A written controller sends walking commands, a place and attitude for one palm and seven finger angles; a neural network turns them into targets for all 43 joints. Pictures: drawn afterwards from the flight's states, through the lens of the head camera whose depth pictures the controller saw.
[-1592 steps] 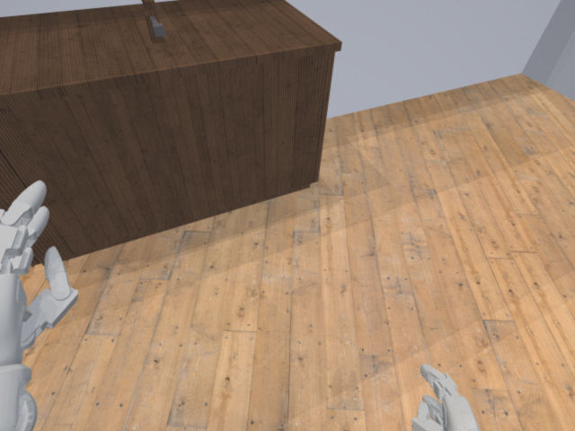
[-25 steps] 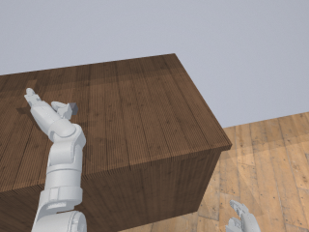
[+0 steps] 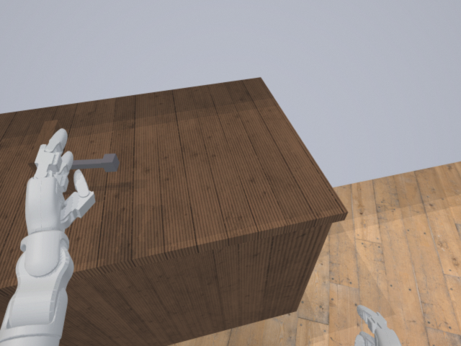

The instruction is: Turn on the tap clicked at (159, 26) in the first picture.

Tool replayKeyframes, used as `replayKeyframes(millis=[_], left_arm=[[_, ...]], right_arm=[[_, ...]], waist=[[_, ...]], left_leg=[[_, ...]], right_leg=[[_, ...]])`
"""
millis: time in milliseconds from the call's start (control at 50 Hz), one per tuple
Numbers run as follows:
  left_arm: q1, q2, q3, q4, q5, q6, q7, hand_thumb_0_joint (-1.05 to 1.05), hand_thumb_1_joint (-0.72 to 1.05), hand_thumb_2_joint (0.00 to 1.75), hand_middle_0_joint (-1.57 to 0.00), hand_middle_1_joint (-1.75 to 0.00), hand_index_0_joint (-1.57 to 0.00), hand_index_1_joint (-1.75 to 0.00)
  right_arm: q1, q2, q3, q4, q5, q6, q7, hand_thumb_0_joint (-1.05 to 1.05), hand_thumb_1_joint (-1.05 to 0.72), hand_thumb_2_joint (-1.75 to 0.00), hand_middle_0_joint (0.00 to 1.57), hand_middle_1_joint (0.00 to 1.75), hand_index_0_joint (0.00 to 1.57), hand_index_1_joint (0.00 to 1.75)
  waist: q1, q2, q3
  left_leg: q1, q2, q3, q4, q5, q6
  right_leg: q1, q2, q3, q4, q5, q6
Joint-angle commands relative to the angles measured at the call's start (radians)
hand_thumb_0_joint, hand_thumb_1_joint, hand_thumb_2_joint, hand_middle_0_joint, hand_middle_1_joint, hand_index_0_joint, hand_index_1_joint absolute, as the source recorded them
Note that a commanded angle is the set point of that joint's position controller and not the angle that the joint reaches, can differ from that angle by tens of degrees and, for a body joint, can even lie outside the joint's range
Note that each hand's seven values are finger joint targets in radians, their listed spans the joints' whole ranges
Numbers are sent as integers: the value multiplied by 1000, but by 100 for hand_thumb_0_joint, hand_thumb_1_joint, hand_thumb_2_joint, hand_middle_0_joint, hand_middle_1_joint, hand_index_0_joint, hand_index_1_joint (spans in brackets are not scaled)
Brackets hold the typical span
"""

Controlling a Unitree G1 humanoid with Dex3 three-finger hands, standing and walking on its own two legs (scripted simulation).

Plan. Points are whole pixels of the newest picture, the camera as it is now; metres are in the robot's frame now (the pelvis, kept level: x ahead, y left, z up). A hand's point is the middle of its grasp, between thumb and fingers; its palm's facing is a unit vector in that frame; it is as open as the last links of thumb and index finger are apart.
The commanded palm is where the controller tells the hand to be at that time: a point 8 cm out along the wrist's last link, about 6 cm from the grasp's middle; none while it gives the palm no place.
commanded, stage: draw the hand back beside the body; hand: left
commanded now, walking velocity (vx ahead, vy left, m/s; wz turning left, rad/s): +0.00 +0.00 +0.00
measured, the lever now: (110, 162) +0.44 +0.32 +0.07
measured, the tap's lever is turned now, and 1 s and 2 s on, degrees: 80 80 80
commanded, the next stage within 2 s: step back with the hand held close in 0.96 s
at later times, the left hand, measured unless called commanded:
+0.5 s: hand (74, 224) +0.23 +0.25 +0.15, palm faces +0.37 -0.88 -0.30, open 7.5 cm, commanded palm +0.19 +0.29 +0.16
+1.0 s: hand (62, 244) +0.19 +0.25 +0.15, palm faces +0.39 -0.86 -0.34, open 7.4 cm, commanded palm +0.15 +0.29 +0.17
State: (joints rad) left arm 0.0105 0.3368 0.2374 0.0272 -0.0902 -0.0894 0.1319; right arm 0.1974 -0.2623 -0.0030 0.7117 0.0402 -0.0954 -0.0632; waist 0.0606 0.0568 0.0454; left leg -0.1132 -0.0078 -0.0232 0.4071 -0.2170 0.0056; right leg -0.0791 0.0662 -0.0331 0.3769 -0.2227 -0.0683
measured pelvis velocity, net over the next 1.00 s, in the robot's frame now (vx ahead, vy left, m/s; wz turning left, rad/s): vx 0.00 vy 0.01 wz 0.01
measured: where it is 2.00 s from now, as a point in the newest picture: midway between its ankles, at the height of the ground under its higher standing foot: outside the picture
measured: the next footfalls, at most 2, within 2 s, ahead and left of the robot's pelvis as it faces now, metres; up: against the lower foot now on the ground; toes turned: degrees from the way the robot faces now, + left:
none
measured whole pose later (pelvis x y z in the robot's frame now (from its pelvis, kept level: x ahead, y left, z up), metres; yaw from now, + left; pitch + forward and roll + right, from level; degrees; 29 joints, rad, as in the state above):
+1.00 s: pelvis +0.00 +0.01 +0.00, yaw +0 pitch -5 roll -1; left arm 0.43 0.33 0.25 -0.38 -0.08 -0.13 0.10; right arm 0.17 -0.22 0.02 0.65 0.01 -0.10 -0.05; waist 0.07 0.06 0.04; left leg -0.11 -0.02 -0.02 0.43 -0.23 0.02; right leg -0.06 0.05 -0.04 0.38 -0.23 -0.05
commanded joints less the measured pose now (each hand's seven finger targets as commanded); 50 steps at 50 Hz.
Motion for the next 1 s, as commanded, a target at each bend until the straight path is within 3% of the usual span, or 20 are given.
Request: replayKeyframes(millis=[0, 20, 40, 60, 100, 200, 280, 320, 360, 420, 480, 560, 620, 660, 700, 720, 740, 820, 880, 980], left_arm=[[-199, 212, 78, -228, -1, -94, 0, 0, 90, 90, -18, -23, -18, -23], [-174, 212, 88, -230, -4, -95, -4, 0, 90, 90, -18, -23, -18, -23], [-145, 240, 124, -245, -3, -101, -6, 0, 90, 90, -18, -24, -18, -24], [-119, 215, 107, -269, -5, -105, -12, 0, 90, 90, -18, -24, -18, -24], [-76, 232, 132, -323, -3, -109, -17, 0, 90, 90, -18, -25, -18, -25], [8, 203, 121, -388, -6, -99, -29, 0, 90, 90, -19, -26, -19, -26], [37, 171, 88, -451, 1, -96, -31, 0, 90, 90, -19, -27, -19, -27], [79, 169, 88, -468, -1, -94, -29, 0, 90, 90, -19, -28, -19, -28], [96, 160, 80, -503, 2, -96, -28, 0, 90, 90, -19, -29, -19, -29], [144, 169, 93, -533, 2, -96, -24, 0, 90, 90, -20, -29, -20, -29], [190, 167, 97, -567, 6, -97, -23, 0, 90, 90, -20, -30, -20, -30], [261, 165, 111, -597, 6, -99, -22, 0, 90, 90, -20, -30, -20, -30], [320, 174, 126, -623, 2, -98, -23, 0, 90, 90, -20, -30, -20, -30], [348, 167, 127, -637, 5, -99, -21, 0, 90, 90, -20, -30, -20, -30], [319, 157, 110, -631, 8, -97, -22, 0, 90, 90, -20, -30, -20, -30], [311, 167, 119, -623, 6, -97, -19, 0, 90, 90, -20, -30, -20, -30], [288, 164, 112, -632, 8, -97, -19, 0, 90, 90, -20, -30, -20, -30], [291, 169, 116, -630, 9, -103, -12, 0, 90, 90, -20, -30, -20, -30], [309, 164, 114, -615, 7, -104, -11, 0, 90, 90, -20, -30, -20, -30], [318, 163, 117, -619, 9, -109, -12, 0, 90, 90, -20, -30, -20, -30]], right_arm=[[-164, -88, -26, -182, -10, -56, -4, 0, -90, -90, 20, 30, 20, 30], [-167, -85, -24, -184, -12, -52, -2, 0, -90, -90, 20, 30, 20, 30], [-170, -88, -27, -185, -12, -48, 0, 0, -90, -90, 20, 30, 20, 30], [-169, -79, -22, -192, -14, -44, 2, 0, -90, -90, 20, 30, 20, 30], [-169, -74, -21, -203, -17, -44, 7, 0, -90, -90, 20, 30, 20, 30], [-171, -70, -18, -222, -23, -39, 12, 0, -90, -90, 20, 30, 20, 30], [-170, -66, -16, -225, -25, -40, 14, 0, -90, -90, 20, 30, 20, 30], [-172, -71, -19, -227, -27, -43, 13, 0, -90, -90, 20, 30, 20, 30], [-173, -71, -19, -225, -28, -42, 13, 0, -90, -90, 20, 30, 20, 30], [-174, -71, -21, -226, -31, -46, 14, 0, -90, -90, 20, 30, 20, 30], [-171, -68, -18, -228, -33, -45, 16, 0, -90, -90, 20, 30, 20, 30], [-172, -65, -19, -232, -34, -46, 16, 0, -90, -90, 20, 30, 20, 30], [-173, -65, -22, -240, -36, -48, 16, 0, -90, -90, 20, 30, 20, 30], [-169, -63, -20, -238, -36, -49, 16, 0, -90, -90, 20, 30, 20, 30], [-173, -63, -20, -235, -34, -50, 14, 0, -90, -90, 20, 30, 20, 30], [-172, -64, -21, -236, -35, -53, 12, 0, -90, -90, 20, 30, 20, 30], [-181, -66, -20, -235, -32, -53, 9, 0, -90, -90, 20, 30, 20, 30], [-177, -65, -19, -236, -35, -61, 2, 0, -90, -90, 20, 30, 20, 30], [-180, -63, -18, -235, -35, -64, 1, 0, -90, -90, 20, 30, 20, 30], [-178, -61, -17, -230, -35, -67, 4, 0, -90, -90, 20, 30, 20, 30]], waist=[[-23, -49, -170], [-19, -67, -162], [-11, -43, -173], [-9, -19, -176], [-1, 19, -179], [-6, -11, -140], [-11, 46, -133], [-9, -14, -136], [-9, 21, -140], [-6, -29, -137], [-2, 21, -124], [2, 18, -113], [6, -25, -115], [6, 8, -110], [-2, 14, -81], [-2, -16, -73], [-6, 14, -63], [0, -7, -91], [1, -20, -76], [2, 16, -80]], left_leg=[[78, 11, 13, -53, 108, 48], [68, 13, 13, -56, 122, 47], [74, 15, 12, -59, 141, 45], [75, 15, 12, -64, 157, 42], [76, 22, 9, -65, 183, 35], [77, 33, 6, -66, 206, 32], [90, 34, -2, -65, 200, 26], [90, 36, -5, -61, 210, 29], [101, 37, -7, -58, 224, 26], [88, 38, -11, -56, 210, 27], [78, 38, -21, -57, 207, 20], [62, 38, -20, -49, 198, 20], [49, 38, -18, -39, 188, 26], [43, 37, -20, -35, 196, 22], [34, 35, -20, -33, 156, 23], [29, 34, -23, -34, 136, 25], [28, 32, -25, -37, 117, 26], [39, 29, -28, -35, 103, 29], [30, 28, -30, -37, 94, 31], [28, 27, -27, -35, 99, 28]], right_leg=[[-10, -66, 58, -90, 133, 42], [2, -68, 57, -87, 153, 42], [14, -68, 55, -88, 170, 38], [28, -68, 52, -80, 188, 36], [39, -68, 49, -76, 208, 31], [23, -65, 47, -81, 221, 31], [9, -64, 45, -81, 195, 27], [12, -63, 42, -79, 209, 28], [8, -63, 42, -76, 207, 26], [8, -65, 40, -74, 200, 28], [4, -65, 38, -67, 181, 24], [-1, -67, 37, -67, 176, 23], [0, -69, 39, -66, 181, 26], [-3, -70, 39, -61, 182, 23], [-29, -70, 40, -69, 145, 25], [-35, -70, 37, -72, 128, 28], [-45, -70, 43, -76, 106, 25], [-36, -71, 40, -73, 96, 27], [-40, -71, 40, -73, 88, 27], [-33, -74, 41, -74, 96, 25]])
